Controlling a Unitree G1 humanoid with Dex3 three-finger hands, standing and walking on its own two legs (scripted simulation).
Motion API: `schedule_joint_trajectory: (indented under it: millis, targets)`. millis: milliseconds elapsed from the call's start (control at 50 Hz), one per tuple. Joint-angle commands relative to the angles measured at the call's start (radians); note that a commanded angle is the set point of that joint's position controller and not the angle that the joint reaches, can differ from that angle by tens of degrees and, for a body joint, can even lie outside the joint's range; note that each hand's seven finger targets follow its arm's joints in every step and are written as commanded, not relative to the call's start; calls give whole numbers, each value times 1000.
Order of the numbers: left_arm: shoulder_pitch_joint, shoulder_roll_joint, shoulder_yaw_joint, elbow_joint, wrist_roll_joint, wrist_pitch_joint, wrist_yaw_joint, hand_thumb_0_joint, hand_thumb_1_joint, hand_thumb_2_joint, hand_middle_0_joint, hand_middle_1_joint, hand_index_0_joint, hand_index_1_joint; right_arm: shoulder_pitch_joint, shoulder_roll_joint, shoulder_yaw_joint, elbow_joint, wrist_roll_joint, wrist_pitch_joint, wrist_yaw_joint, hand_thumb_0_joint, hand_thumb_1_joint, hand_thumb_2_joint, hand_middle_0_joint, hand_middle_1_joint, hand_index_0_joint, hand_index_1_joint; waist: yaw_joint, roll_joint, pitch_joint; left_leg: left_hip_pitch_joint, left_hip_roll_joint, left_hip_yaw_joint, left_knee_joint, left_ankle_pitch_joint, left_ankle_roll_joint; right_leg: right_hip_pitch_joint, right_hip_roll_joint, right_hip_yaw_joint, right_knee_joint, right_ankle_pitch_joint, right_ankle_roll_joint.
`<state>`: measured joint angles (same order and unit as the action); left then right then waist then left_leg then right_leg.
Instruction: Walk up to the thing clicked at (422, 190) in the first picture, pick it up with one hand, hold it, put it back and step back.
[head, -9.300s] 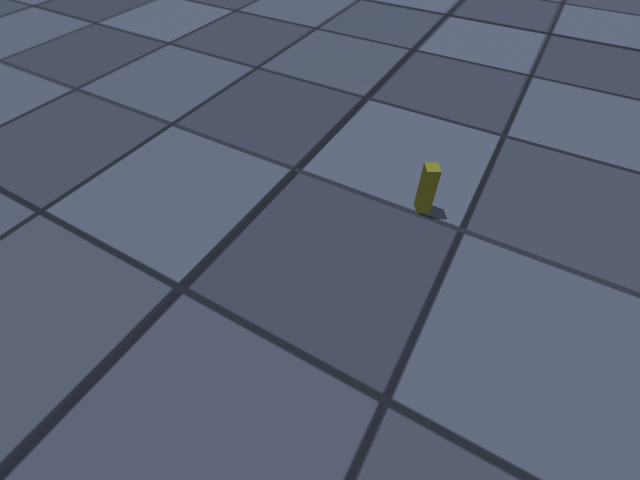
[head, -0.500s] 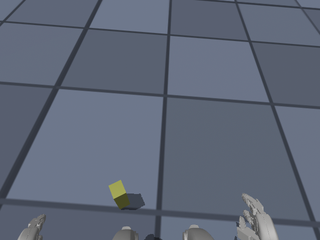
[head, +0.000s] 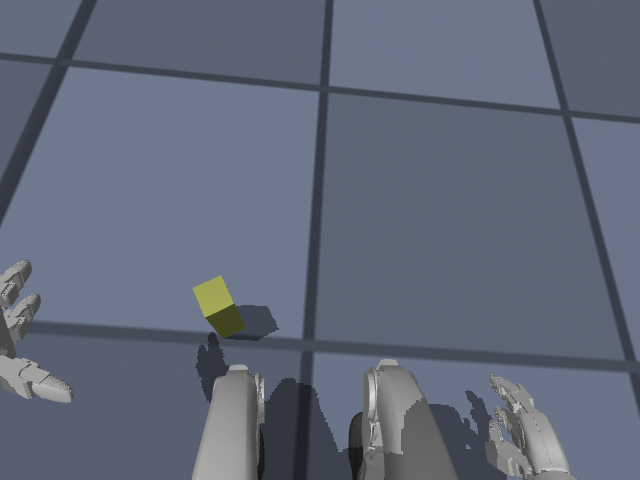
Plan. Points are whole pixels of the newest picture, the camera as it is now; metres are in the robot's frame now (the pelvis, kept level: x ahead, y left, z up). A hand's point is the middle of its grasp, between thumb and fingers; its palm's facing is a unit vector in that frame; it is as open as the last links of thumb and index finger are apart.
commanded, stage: go down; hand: left
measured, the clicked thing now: (222, 310) +0.42 +0.19 -0.45
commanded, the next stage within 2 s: approach in 1.48 s
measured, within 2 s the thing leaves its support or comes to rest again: neither
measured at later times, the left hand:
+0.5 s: hand (36, 313) +0.34 +0.38 -0.12, palm faces +0.15 -0.98 -0.15, open 16.9 cm
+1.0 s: hand (38, 304) +0.35 +0.40 -0.14, palm faces +0.15 -0.98 -0.12, open 16.9 cm
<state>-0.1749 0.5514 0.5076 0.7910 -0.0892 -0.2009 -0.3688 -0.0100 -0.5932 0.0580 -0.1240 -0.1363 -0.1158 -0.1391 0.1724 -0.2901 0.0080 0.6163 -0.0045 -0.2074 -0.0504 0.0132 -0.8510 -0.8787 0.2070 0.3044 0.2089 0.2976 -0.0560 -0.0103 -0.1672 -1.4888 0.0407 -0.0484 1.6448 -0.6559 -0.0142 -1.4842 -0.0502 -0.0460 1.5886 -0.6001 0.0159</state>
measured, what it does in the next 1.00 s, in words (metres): lowers itself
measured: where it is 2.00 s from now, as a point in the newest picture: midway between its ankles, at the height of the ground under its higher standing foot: outside the picture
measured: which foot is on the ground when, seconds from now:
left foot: down 0.00-1.00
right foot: down 0.00-1.00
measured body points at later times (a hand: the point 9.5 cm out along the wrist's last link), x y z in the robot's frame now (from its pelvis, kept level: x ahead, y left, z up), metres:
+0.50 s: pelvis -0.03 +0.00 -0.09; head +0.17 +0.05 +0.31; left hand +0.32 +0.43 -0.10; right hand +0.13 -0.27 -0.19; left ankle +0.05 +0.12 -0.54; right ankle +0.06 -0.13 -0.54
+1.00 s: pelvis -0.04 +0.00 -0.15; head +0.16 +0.05 +0.25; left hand +0.34 +0.45 -0.13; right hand +0.10 -0.28 -0.25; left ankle +0.05 +0.12 -0.54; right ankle +0.06 -0.13 -0.54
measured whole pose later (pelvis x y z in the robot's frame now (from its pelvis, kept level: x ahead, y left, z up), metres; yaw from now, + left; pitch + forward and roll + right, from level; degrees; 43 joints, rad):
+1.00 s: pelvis -0.04 +0.00 -0.15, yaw -2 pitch +32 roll -6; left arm -0.56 0.87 0.78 1.07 -0.14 -0.34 -0.68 -0.01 -0.43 0.15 -0.05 -0.12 -0.05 -0.12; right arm 0.12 -0.35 0.10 0.67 -0.04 -0.19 -0.03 0.01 -0.87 -0.89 0.21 0.30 0.21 0.30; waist -0.09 -0.02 -0.11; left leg -2.01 0.02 -0.11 2.14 -0.69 -0.02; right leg -1.98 -0.06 -0.07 2.04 -0.62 0.02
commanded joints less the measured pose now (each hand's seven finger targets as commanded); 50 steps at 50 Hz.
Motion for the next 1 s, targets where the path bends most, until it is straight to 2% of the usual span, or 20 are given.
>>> schedule_joint_trajectory:
  millis: [0, 40, 60, 100, 220, 260, 340, 400, 440, 460, 540, 580, 680, 760, 820, 860, 880, 900, 940, 980]
  targets:
    - [-149, 374, 158, -100, -34, -119, -54, 0, -572, 106, -91, -145, -85, -147, 61, -202, -73, -85, 5, -30, -15, 0, -856, -887, 200, 300, 200, 300, 38, 114, -476, 216, -32, 7, -171, 244, 34, 234, 26, 34, -133, 183, -46]
    - [-185, 396, 186, -71, -46, -145, -75, 0, -545, 111, -87, -142, -81, -144, 61, -205, -65, -74, 4, -27, -14, 0, -858, -888, 200, 300, 200, 300, 36, 109, -494, 199, -30, -2, -153, 239, 34, 204, 29, 24, -100, 178, -48]
    - [-219, 384, 172, -65, -44, -158, -90, 0, -536, 119, -82, -140, -76, -143, 62, -207, -65, -64, 1, -26, -14, 0, -857, -888, 200, 300, 200, 300, 28, 132, -508, 217, -28, -7, -137, 248, 32, 158, 29, 19, -80, 184, -50]
    - [-249, 430, 201, -34, -48, -175, -109, 0, -501, 137, -79, -152, -73, -155, 71, -214, -62, -56, -3, -23, -17, 0, -857, -888, 200, 300, 200, 300, 24, 118, -504, 165, -30, 1, -110, 211, 35, 155, 27, 28, -80, 153, -45]
    - [-349, 502, 228, -3, -57, -206, -163, 0, -468, 137, -68, -149, -66, -148, 70, -231, -46, -47, -7, -16, -16, 0, -860, -890, 200, 300, 200, 300, 25, 163, -529, 107, -26, -15, -81, 102, 31, 69, 28, 17, -15, 68, -47]
    - [-329, 537, 254, 23, -58, -206, -174, 0, -447, 138, -65, -136, -62, -135, 68, -238, -39, -40, -10, -15, -16, 0, -861, -890, 200, 300, 200, 300, 39, 180, -543, 108, -27, -15, -66, 141, 27, 51, 30, 6, 13, 97, -50]
    - [-373, 561, 268, 17, -71, -206, -201, 0, -457, 137, -57, -128, -56, -127, 62, -247, -30, -33, -8, -11, -14, 0, -865, -892, 200, 300, 200, 300, 38, 203, -537, 103, -21, -30, -37, 138, 26, -16, 31, -8, 61, 98, -54]
    - [-382, 583, 285, 40, -77, -204, -216, 0, -441, 134, -59, -124, -56, -124, 66, -250, -24, -28, -9, -10, -13, 0, -866, -892, 200, 300, 200, 300, 29, 189, -544, 58, -24, -22, 6, 162, 29, -19, 30, -8, 84, 110, -52]
    - [-403, 563, 273, 45, -81, -205, -233, 0, -448, 132, -56, -116, -53, -116, 70, -256, -22, -18, -12, -11, -10, 0, -869, -894, 200, 300, 200, 300, 22, 217, -546, 92, -20, -31, 22, 204, 25, -69, 31, -16, 111, 134, -57]
    - [-415, 582, 277, 45, -80, -206, -238, 0, -424, 130, -54, -112, -54, -109, 62, -261, -22, -20, -13, -9, -12, 0, -863, -892, 200, 300, 200, 300, 22, 232, -527, 75, -20, -36, 24, 183, 24, -94, 29, -18, 125, 118, -57]
    - [-452, 637, 311, 43, -79, -211, -248, 0, -441, 127, -55, -116, -53, -115, 71, -269, -17, -16, -16, -7, -10, 0, -872, -894, 200, 300, 200, 300, 25, 225, -542, 31, -19, -42, 46, 131, 26, -100, 28, -25, 161, 91, -53]
    - [-473, 646, 311, 40, -80, -212, -257, 0, -434, 137, -52, -122, -51, -122, 65, -275, -16, -21, -17, -7, -9, 0, -873, -894, 200, 300, 200, 300, 19, 237, -547, 26, -19, -46, 49, 106, 25, -124, 28, -29, 177, 75, -53]
    - [-506, 678, 327, 61, -88, -210, -275, 0, -442, 138, -50, -116, -46, -117, 72, -282, -8, -9, -22, -5, -11, 0, -876, -896, 200, 300, 200, 300, 15, 230, -557, -2, -23, -32, 105, 143, 28, -138, 27, -27, 205, 100, -52]
    - [-517, 705, 332, 79, -85, -206, -286, 0, -424, 150, -46, -118, -41, -121, 67, -280, 1, -9, -24, -3, -6, 0, -872, -896, 200, 300, 200, 300, 19, 214, -529, -72, -24, -20, 122, 83, 35, -140, 30, -27, 213, 55, -49]
    - [-562, 722, 334, 73, -88, -205, -298, 0, -419, 143, -47, -115, -42, -117, 69, -289, 0, -8, -26, -5, -5, 0, -874, -896, 200, 300, 200, 300, 7, 229, -546, -86, -26, -16, 147, 83, 36, -155, 30, -28, 234, 56, -49]
    - [-529, 727, 343, 99, -91, -199, -304, 0, -447, 139, -48, -110, -41, -114, 71, -290, 5, -7, -27, -6, -4, 0, -877, -897, 200, 300, 200, 300, 14, 222, -554, -83, -28, -7, 171, 124, 34, -152, 30, -28, 241, 83, -49]
    - [-553, 730, 339, 87, -87, -202, -307, 0, -456, 149, -47, -122, -41, -126, 76, -292, 3, -7, -26, -5, -4, 0, -878, -897, 200, 300, 200, 300, 3, 225, -550, -92, -28, -13, 168, 104, 35, -172, 30, -32, 246, 67, -50]
    - [-553, 742, 349, 78, -90, -203, -311, 0, -429, 147, -45, -116, -40, -119, 71, -294, 6, -4, -28, -4, -4, 0, -876, -897, 200, 300, 200, 300, 18, 238, -561, -77, -26, -17, 172, 115, 33, -176, 29, -32, 258, 78, -50]
    - [-575, 752, 344, 94, -90, -199, -309, 0, -439, 148, -45, -118, -40, -121, 72, -296, 4, -7, -25, -4, -4, 0, -875, -896, 200, 300, 200, 300, 4, 216, -537, -122, -28, -13, 176, 60, 40, -176, 31, -33, 250, 36, -47]
    - [-566, 766, 356, 90, -92, -199, -307, 0, -433, 150, -45, -114, -38, -119, 71, -294, 7, -9, -25, -4, -2, 0, -872, -896, 200, 300, 200, 300, 12, 200, -533, -151, -29, -6, 183, 43, 42, -161, 32, -33, 249, 19, -43]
